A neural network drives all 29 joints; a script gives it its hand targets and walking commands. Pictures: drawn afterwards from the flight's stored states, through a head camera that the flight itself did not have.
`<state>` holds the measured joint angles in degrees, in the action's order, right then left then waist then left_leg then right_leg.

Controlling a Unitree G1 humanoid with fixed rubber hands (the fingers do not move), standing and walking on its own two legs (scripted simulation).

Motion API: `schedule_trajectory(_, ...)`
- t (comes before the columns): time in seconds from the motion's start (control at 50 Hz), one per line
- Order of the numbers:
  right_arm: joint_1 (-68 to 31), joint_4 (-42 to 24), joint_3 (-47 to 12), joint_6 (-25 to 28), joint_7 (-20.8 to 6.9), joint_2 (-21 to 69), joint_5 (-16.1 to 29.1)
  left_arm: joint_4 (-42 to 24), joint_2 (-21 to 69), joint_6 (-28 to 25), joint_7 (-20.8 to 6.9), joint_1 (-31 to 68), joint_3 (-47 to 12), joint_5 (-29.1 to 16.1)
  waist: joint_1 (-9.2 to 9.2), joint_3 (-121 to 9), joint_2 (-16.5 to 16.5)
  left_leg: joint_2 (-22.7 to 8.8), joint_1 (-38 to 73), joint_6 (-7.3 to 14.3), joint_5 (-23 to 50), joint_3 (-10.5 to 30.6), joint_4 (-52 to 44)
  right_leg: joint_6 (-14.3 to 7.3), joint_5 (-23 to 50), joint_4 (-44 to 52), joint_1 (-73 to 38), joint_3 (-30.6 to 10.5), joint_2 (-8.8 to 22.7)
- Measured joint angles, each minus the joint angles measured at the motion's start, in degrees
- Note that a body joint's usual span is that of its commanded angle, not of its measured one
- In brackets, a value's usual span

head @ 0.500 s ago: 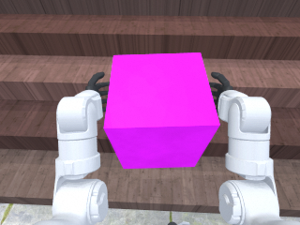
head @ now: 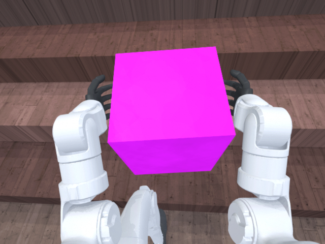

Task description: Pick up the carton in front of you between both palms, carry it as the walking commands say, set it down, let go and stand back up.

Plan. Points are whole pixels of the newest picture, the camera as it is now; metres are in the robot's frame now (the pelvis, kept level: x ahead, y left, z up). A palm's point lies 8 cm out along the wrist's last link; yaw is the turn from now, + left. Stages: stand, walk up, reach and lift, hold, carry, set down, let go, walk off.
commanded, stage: carry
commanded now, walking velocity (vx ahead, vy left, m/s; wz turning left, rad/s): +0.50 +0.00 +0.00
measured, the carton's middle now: (169, 119) +0.40 +0.02 +0.07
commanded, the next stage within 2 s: none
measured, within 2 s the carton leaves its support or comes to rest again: neither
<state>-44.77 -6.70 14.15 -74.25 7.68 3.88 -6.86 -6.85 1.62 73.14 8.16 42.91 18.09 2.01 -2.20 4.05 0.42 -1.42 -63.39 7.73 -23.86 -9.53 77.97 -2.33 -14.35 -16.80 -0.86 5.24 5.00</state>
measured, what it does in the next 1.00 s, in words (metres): climbs: right foot 0.17 m higher, then left foot 0.17 m higher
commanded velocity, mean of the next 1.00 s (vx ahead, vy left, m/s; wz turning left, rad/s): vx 0.50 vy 0.00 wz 0.00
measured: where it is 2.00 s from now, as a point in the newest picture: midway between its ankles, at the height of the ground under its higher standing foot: outside the picture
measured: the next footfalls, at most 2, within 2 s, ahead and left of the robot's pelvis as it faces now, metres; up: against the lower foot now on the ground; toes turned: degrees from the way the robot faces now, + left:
right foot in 0.46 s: +0.49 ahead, -0.04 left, +0.33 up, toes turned -5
left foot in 0.96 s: +0.79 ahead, +0.26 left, +0.50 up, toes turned +7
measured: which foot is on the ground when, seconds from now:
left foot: down 0.00-0.50, up 0.52-0.94, down 0.96-1.00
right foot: down 0.00-0.02, up 0.04-0.44, down 0.46-0.98, up 1.00-1.00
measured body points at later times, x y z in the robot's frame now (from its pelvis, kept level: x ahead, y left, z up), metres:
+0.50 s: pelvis +0.33 +0.03 +0.20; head +0.34 +0.07 +0.65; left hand +0.70 +0.20 +0.36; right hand +0.72 -0.10 +0.38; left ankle +0.19 +0.08 -0.53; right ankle +0.45 -0.04 -0.42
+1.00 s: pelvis +0.62 +0.16 +0.36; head +0.64 +0.14 +0.81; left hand +1.03 +0.27 +0.55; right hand +1.00 -0.03 +0.54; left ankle +0.76 +0.26 -0.25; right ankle +0.47 -0.01 -0.33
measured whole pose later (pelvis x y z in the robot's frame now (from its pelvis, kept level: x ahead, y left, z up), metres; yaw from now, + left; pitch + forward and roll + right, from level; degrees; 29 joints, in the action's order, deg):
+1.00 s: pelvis +0.62 +0.16 +0.36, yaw +2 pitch +4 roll +4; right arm -58.7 16.2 14.2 -80.7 9.1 -2.2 -3.9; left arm 15.7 -4.1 81.1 6.4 58.3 21.2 4.9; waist 7.3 -2.0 -0.4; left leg -0.8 -52.2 7.6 -23.6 -10.4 69.2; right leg -0.7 -4.6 -45.0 11.6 0.2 11.2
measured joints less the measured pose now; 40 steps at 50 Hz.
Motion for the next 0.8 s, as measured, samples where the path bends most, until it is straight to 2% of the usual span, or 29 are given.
schedule_trajectory(0.02, 0.19, 1.66, -0.96, 0.29, 0.26, 0.26, -0.01, 0.40, -0.49, 0.39, -0.34, -0.80, 0.51, 0.03, 2.58, 0.21, -0.27, 1.79, 5.49, 0.19, -1.34, -0.53, -5.68, -0.44, 1.90, -7.03, 1.98, 0.21, 1.25)
schedule_trajectory(0.04, 0.17, 2.69, -1.56, 0.63, 0.42, 0.09, 0.09, 1.24, -0.86, 0.44, -1.50, -0.59, 0.90, -0.42, 5.13, 1.25, -0.85, 2.80, 8.14, 0.97, -1.40, -1.61, -6.84, 0.23, 2.70, -21.13, 6.85, -2.90, 1.23)
schedule_trajectory(0.08, 0.56, 4.19, -2.24, 1.67, 1.11, -0.40, 1.25, 2.89, -1.35, -0.01, -2.49, 0.02, 0.84, 0.66, 8.59, 3.10, -1.57, 3.42, 13.34, 3.15, 0.74, -3.00, -10.46, 0.66, 2.70, -56.06, 19.55, -11.82, -4.74)
schedule_trajectory(0.1, 1.44, 4.46, -2.39, 2.05, 1.39, -0.61, 2.01, 3.17, -0.87, -0.04, -2.78, -0.24, 0.90, 1.48, 9.78, 3.60, -1.95, 3.69, 16.98, 2.03, 1.89, -3.21, -14.12, 0.10, 3.04, -69.08, 24.49, -13.56, -7.41)
schedule_trajectory(0.14, 2.85, 4.71, -2.26, 2.54, 1.77, -1.00, 3.70, 2.27, 0.86, 0.00, -3.01, -1.55, 1.23, 3.27, 11.12, 4.24, -1.80, 4.62, 23.99, 0.30, 2.64, -2.95, -22.28, -1.58, 2.53, -84.08, 33.10, -13.30, -9.88)
schedule_trajectory(0.18, 3.32, 5.20, -1.99, 3.21, 1.91, -1.33, 5.06, 0.78, 2.34, -0.16, -3.20, -2.87, 1.41, 4.87, 11.88, 4.57, -0.67, 4.76, 31.26, 0.87, 6.48, -2.27, -31.27, -2.97, 1.84, -88.85, 40.51, -10.45, -9.98)
schedule_trajectory(0.26, 2.12, 6.23, -1.41, 4.62, 1.92, -2.06, 6.44, -0.38, 2.96, -1.09, -3.58, -2.99, 0.90, 6.50, 12.39, 3.33, 1.30, 3.77, 43.81, -0.25, 7.07, 0.29, -45.94, -4.06, -4.65, -86.33, 52.41, -2.91, -7.53)
schedule_trajectory(0.34, -1.09, 8.37, -0.43, 4.44, 1.73, -3.59, 7.04, 1.60, 1.62, -1.05, -3.70, -0.36, -0.72, 7.05, 12.04, -0.94, 0.70, 2.40, 52.25, -1.37, 5.98, 3.16, -52.49, -5.79, -11.80, -94.81, 65.74, 0.33, -5.09)
schedule_trajectory(0.36, -1.72, 9.05, -0.11, 4.10, 1.52, -4.16, 7.21, 2.39, 1.36, -0.78, -3.49, 0.28, -1.34, 7.10, 11.35, -1.93, 0.37, 2.01, 54.74, -1.76, 5.45, 3.68, -54.26, -5.85, -12.10, -93.25, 67.89, 0.99, -4.34)
schedule_trajectory(0.38, -2.42, 9.77, 0.21, 3.54, 1.22, -4.76, 7.35, 3.10, 1.15, -0.24, -3.08, 0.94, -1.87, 7.03, 10.42, -2.89, 0.55, 1.15, 57.48, -1.46, 8.61, 4.09, -57.32, -5.78, -12.11, -88.24, 68.78, 2.34, -3.73)
schedule_trajectory(0.42, -3.53, 11.51, 1.00, 2.28, 0.19, -5.49, 6.78, 5.28, 0.37, 1.30, -1.81, 2.52, -3.25, 6.62, 7.67, -5.07, -0.01, 0.21, 61.63, -1.22, 9.50, 3.34, -61.74, -6.32, -8.79, -73.19, 66.47, 5.16, -3.51)
schedule_trajectory(0.46, -3.39, 12.96, 2.01, 0.51, -0.64, -5.84, 5.71, 8.45, -0.35, 3.03, -0.62, 3.65, -4.62, 5.22, 4.31, -7.14, -0.88, -0.51, 62.39, -0.65, 12.77, 1.78, -60.43, -7.18, -5.96, -58.94, 58.58, 7.67, -4.66)
schedule_trajectory(0.48, -2.95, 13.61, 2.63, -0.42, -1.11, -6.08, 5.33, 10.28, -0.54, 3.70, 0.04, 4.01, -5.32, 4.31, 2.13, -7.71, -0.88, -1.50, 60.90, -0.53, 15.85, 1.08, -55.90, -7.06, -8.42, -53.48, 52.74, 8.16, -6.17)
schedule_trajectory(0.5, -3.09, 14.29, 3.26, -1.27, -1.59, -6.72, 5.09, 12.11, -0.73, 4.06, 0.63, 4.79, -6.17, 3.47, -0.48, -7.14, 0.27, -3.21, 56.86, -1.28, 24.34, 2.45, -45.37, -6.22, -9.41, -50.36, 49.06, 8.99, -7.50)
schedule_trajectory(0.52, -3.49, 14.91, 4.00, -1.74, -2.20, -7.29, 4.80, 13.81, -1.08, 4.22, 1.14, 5.95, -7.10, 2.76, -2.92, -6.25, 0.54, -2.57, 49.74, -3.63, 23.82, 6.57, -27.96, -6.02, -9.19, -47.85, 46.45, 9.30, -8.11)
schedule_trajectory(0.54, -3.89, 15.49, 4.54, -1.94, -2.77, -7.47, 4.18, 15.08, -1.42, 4.21, 1.69, 6.63, -7.83, 2.00, -4.91, -5.31, 0.73, -0.41, 42.56, -4.89, 21.10, 10.55, -9.34, -5.98, -8.25, -44.97, 43.68, 9.28, -8.58)
schedule_trajectory(0.56, -3.92, 15.70, 5.19, -2.20, -3.14, -7.12, 3.36, 15.79, -1.86, 4.20, 2.07, 6.61, -8.36, 1.02, -6.63, -4.62, 0.89, 1.94, 36.65, -5.05, 18.89, 13.16, 6.08, -5.81, -7.14, -41.62, 40.56, 8.98, -9.07)
schedule_trajectory(0.58, -3.79, 15.48, 5.86, -2.58, -3.33, -6.34, 2.38, 16.06, -2.42, 4.36, 2.48, 6.33, -8.72, -0.17, -7.99, -4.12, 0.79, 3.74, 31.81, -4.30, 17.26, 14.34, 17.14, -5.51, -6.23, -38.03, 37.34, 8.34, -9.40)
schedule_trajectory(0.6, -3.78, 15.11, 6.48, -2.97, -3.42, -5.40, 1.35, 16.22, -3.11, 4.63, 2.90, 6.29, -8.78, -1.45, -8.84, -3.63, 0.49, 4.69, 27.62, -3.29, 16.21, 14.66, 24.02, -4.91, -5.43, -34.26, 34.07, 7.57, -9.47)
schedule_trajectory(0.64, -4.60, 14.04, 7.43, -3.71, -3.46, -4.15, -0.26, 17.08, -4.47, 4.97, 4.01, 7.88, -8.56, -3.87, -9.55, -2.68, -0.58, 4.45, 20.52, -1.64, 14.60, 13.87, 28.35, -3.88, -4.04, -27.34, 28.18, 6.07, -8.69)
schedule_trajectory(0.72, -8.96, 13.29, 8.38, -4.50, -3.31, -5.24, -1.27, 20.47, -5.38, 4.06, 4.35, 14.60, -7.07, -4.81, -8.89, -2.89, -0.93, 0.22, 10.08, -0.36, 11.16, 9.38, 21.90, -2.57, -2.48, -17.40, 20.25, 3.84, -5.94)
schedule_trajectory(0.8, -12.10, 15.01, 8.39, -6.30, -3.54, -7.47, -0.81, 23.58, -4.28, 4.12, 2.81, 18.28, -5.24, -1.96, -7.70, -6.80, 0.79, -1.82, -2.17, 0.59, -3.84, 8.83, 36.93, -0.42, -3.08, -10.66, 14.33, 1.35, -3.69)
